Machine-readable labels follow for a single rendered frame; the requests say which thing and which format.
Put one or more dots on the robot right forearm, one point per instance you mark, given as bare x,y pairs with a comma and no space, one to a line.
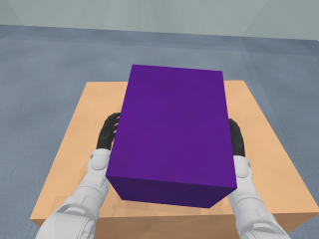
246,204

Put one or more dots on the pedestal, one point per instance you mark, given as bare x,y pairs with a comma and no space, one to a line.
275,178

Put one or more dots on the right robot hand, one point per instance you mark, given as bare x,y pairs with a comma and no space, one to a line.
237,141

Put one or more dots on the carton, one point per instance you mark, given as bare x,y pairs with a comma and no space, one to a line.
173,144

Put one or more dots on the left robot hand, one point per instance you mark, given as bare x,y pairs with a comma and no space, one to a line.
107,133

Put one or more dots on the robot left forearm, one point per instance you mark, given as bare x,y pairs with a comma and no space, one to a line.
91,193

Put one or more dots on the left robot upper arm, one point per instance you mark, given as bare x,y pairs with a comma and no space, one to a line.
68,226

